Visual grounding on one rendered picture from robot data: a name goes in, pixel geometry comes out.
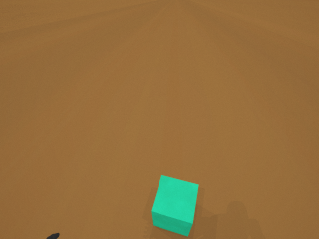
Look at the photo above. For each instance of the carton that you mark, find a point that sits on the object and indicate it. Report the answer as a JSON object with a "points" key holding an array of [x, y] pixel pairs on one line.
{"points": [[174, 205]]}

